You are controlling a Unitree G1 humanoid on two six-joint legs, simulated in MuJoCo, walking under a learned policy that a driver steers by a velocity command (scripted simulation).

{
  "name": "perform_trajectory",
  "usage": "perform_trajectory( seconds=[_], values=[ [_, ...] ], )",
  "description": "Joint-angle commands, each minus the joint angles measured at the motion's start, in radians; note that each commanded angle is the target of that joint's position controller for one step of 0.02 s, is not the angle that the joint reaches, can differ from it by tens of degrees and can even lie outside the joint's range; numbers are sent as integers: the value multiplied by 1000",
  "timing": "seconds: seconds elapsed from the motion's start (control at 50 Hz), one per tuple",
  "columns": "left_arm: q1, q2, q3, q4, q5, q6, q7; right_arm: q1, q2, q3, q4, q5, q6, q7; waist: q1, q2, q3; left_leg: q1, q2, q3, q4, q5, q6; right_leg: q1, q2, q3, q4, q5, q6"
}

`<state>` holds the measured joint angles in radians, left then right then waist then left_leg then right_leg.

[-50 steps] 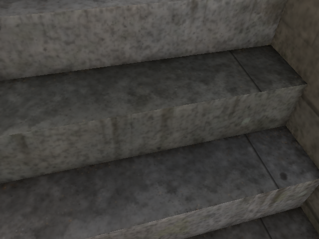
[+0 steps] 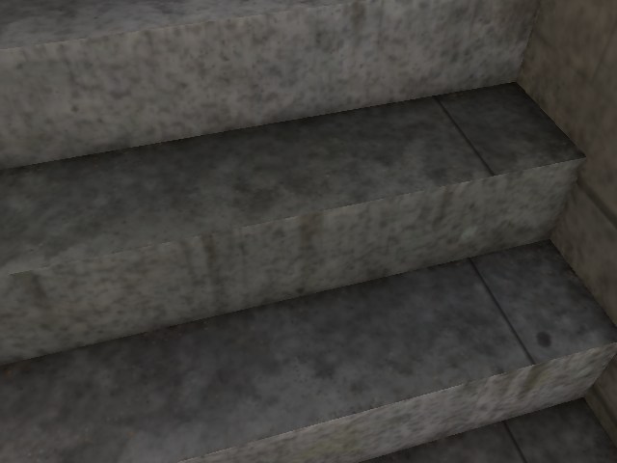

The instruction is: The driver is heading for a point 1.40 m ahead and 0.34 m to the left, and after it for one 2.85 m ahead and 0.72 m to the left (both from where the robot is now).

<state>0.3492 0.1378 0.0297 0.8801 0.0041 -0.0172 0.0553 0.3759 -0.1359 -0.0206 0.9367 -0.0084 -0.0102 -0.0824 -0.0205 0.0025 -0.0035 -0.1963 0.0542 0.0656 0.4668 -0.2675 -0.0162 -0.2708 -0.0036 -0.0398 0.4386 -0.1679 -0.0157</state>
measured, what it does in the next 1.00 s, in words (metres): walks ahead: right foot, then left foot 0.21 m higher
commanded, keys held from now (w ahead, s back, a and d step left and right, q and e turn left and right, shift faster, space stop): no key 0.34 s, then w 0.30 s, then w+q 0.36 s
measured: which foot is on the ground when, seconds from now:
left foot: down 0.00-0.70, up 0.72-0.98, down 1.00-1.00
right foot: down 0.00-0.42, up 0.44-0.68, down 0.70-1.00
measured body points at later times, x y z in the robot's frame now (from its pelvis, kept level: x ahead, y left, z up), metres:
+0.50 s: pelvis +0.01 +0.02 +0.00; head +0.01 +0.02 +0.45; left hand +0.02 +0.25 -0.15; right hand -0.03 -0.20 -0.15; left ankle -0.01 +0.13 -0.74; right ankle +0.03 -0.10 -0.72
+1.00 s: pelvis +0.15 -0.05 +0.01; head +0.14 -0.05 +0.46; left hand +0.05 +0.09 -0.15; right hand +0.34 -0.22 -0.11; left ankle +0.22 +0.07 -0.48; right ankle +0.06 -0.12 -0.74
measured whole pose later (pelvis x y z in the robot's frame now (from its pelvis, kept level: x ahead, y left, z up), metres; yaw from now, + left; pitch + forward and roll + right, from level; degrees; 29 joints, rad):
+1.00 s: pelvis +0.15 -0.05 +0.01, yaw +7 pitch +11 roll +3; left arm 0.48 0.07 -0.08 1.18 0.12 -0.05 -0.11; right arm 0.04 -0.11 0.03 0.89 0.00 0.08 0.10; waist -0.03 -0.06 -0.24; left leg -1.30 0.04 0.12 1.78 -0.22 0.25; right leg -0.17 -0.02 -0.17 0.20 -0.22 -0.08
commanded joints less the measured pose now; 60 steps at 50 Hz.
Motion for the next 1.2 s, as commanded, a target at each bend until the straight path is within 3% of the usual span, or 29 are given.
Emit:
perform_trajectory(
  seconds=[0.02,0.34,0.4,0.46,0.5,0.54,0.58,0.64,0.66,0.68,0.7,0.72,0.74,0.76,0.8,0.82,0.84,0.9,0.92,0.96,0.98,1.0,1.02,1.08,1.12,1.14,1.16,1.18,1.2],
  values=[
    [37,78,13,-20,1,-9,3,68,-66,-10,-9,0,-10,-6,-2,-19,74,-40,69,-90,-111,-45,71,-34,-113,134,-142,-132,-64],
    [83,83,-3,71,-6,1,0,113,-27,12,49,-7,-24,-5,2,-13,89,-20,77,-112,-149,3,96,-29,-115,95,-101,-32,-52],
    [78,96,2,77,-8,5,-3,109,-62,2,50,-5,-26,-2,0,31,87,-34,70,-144,-175,-217,131,-78,-76,67,-47,-203,-65],
    [-35,87,4,27,-9,-5,-21,162,-141,-34,68,5,-13,0,-46,178,127,12,217,-358,-297,-525,237,-355,-26,-28,251,-240,-79],
    [-94,60,3,-13,6,-14,-38,159,-135,-42,87,8,-19,3,-63,213,129,-36,315,-468,-370,-481,334,-453,-68,-24,632,-190,-56],
    [-62,70,12,-42,19,-22,-57,104,-175,-60,88,-6,-31,5,6,96,110,-1,259,-357,-338,-385,299,-499,-106,21,678,-244,-38],
    [-53,64,3,-54,-14,-41,-70,67,-140,-47,86,-13,-32,1,18,66,100,-28,211,-249,-331,-256,272,-376,-74,-24,479,-264,-69],
    [114,52,1,-3,-12,-40,-46,-19,-155,-50,92,1,-26,9,99,107,85,-200,201,-195,-247,-228,286,-20,-38,-105,239,-118,-133],
    [195,72,7,27,-7,-43,-36,-42,-146,-48,88,8,-24,25,128,49,80,-255,154,-174,-114,-237,286,81,-8,-115,111,-131,-137],
    [344,82,10,154,88,-37,-97,-91,-69,14,63,-166,-6,147,184,-87,-80,-397,158,-161,49,23,339,338,-24,77,120,167,-139],
    [448,112,33,203,105,-18,-128,-209,-48,5,49,-130,2,225,244,-117,-35,-578,48,-35,404,220,346,403,-96,163,27,215,-213],
    [602,276,60,219,108,1,-138,0,-15,10,77,-117,-11,268,192,-339,-184,-763,-137,-99,958,31,290,515,-330,570,-72,578,-464],
    [540,246,38,228,111,12,-157,149,-41,-5,125,-62,-40,273,172,-315,-88,-1038,-159,-331,1591,46,298,420,-458,863,-210,-121,-523],
    [311,172,20,244,122,30,-162,-11,-55,-9,115,-24,-61,262,115,-186,104,-1309,-162,-329,1973,154,364,229,-420,757,-211,-407,-416],
    [101,-21,-76,226,121,4,-172,-85,-32,-2,16,-14,-37,219,20,13,-6,-1356,-114,-304,2073,275,426,108,-374,431,-195,-182,-306],
    [79,-60,-104,258,114,-15,-166,-96,23,16,-11,-3,-19,216,-33,41,-36,-1325,-83,-295,2060,361,443,52,-334,303,-202,-61,-226],
    [28,-56,-113,259,110,-29,-146,-124,75,40,-37,3,-5,218,-81,-19,-62,-1301,-56,-231,2092,326,437,-21,-279,181,-222,-26,-181],
    [-25,19,-99,218,134,-66,-134,-333,-8,32,-104,17,-2,202,-82,25,-88,-1051,12,-19,1718,293,386,-245,-150,-104,-294,170,-156],
    [34,53,-94,217,138,-68,-137,-418,-80,20,-126,29,5,187,-41,2,-128,-951,14,21,1537,316,353,-255,-136,-136,-310,288,-152],
    [205,107,-95,278,147,-46,-141,-440,-47,36,-113,20,59,158,-11,-117,-145,-1015,-10,34,1354,235,322,-41,-212,-87,-306,778,-198],
    [143,194,-77,271,103,-35,-175,-553,-73,46,-150,1,102,168,-47,-105,-105,-896,-38,117,1015,-177,266,-70,-280,-79,-349,1100,-226],
    [254,264,-67,326,77,-24,-201,-610,-47,63,-188,-13,155,191,-49,-160,-147,-868,-102,207,979,-280,238,-20,-332,-29,-296,1519,-313],
    [221,308,-49,305,50,-48,-216,-509,-29,61,-171,-12,151,218,-57,-192,-155,-860,-134,264,994,-302,185,134,-382,-60,-234,1817,-327],
    [212,300,-34,305,87,-54,-225,-446,-58,64,-142,-36,152,204,-20,-220,-313,-864,-208,166,752,-338,205,527,-385,-72,-43,2080,-309],
    [263,286,-26,325,104,-26,-229,-392,-81,46,-116,-13,175,187,-51,-236,-294,-699,-255,122,645,-281,200,417,-350,-56,-24,2032,-343],
    [19,221,10,149,-61,-87,-75,-208,-120,24,-12,-16,97,112,-65,-42,-383,-290,-305,82,678,-333,197,165,-217,-203,174,1365,-208],
    [-37,259,1,102,-43,-103,-36,-134,-103,14,42,-30,93,67,-84,14,-311,-180,-324,24,616,-417,195,-109,-196,-153,198,907,-223],
    [-140,209,-15,35,-18,-101,-32,-238,-123,8,14,-45,98,34,-78,95,-186,-190,-266,-131,513,-336,240,-290,-137,-101,283,442,-213],
    [-200,183,-34,165,119,7,-177,28,-17,55,9,-99,121,104,-335,-95,-23,-297,-118,-503,238,-296,301,-477,-87,49,865,307,-271]
  ],
)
